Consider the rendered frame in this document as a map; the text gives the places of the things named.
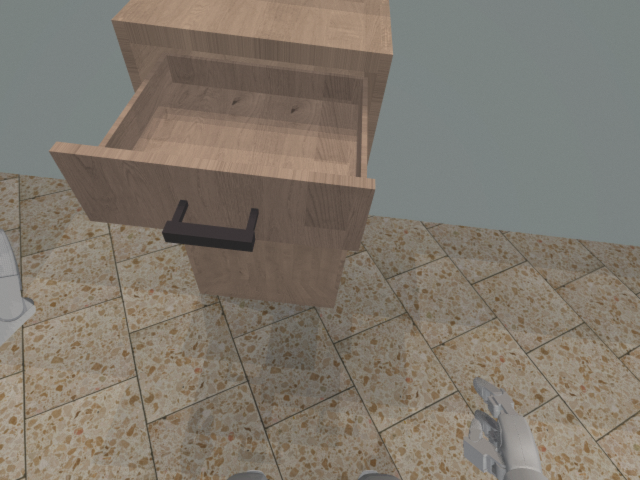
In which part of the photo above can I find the robot right shin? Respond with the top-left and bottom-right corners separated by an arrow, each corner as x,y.
358,470 -> 378,479

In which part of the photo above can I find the cabinet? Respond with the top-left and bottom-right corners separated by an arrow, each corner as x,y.
111,0 -> 393,308

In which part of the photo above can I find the left robot hand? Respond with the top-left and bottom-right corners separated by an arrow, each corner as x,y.
0,229 -> 36,346

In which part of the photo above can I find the drawer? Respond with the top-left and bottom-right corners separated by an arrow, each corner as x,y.
49,52 -> 375,251

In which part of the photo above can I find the handle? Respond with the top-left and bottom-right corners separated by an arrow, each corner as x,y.
162,200 -> 259,252

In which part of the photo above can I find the right robot hand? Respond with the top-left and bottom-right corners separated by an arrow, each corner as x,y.
463,377 -> 543,480

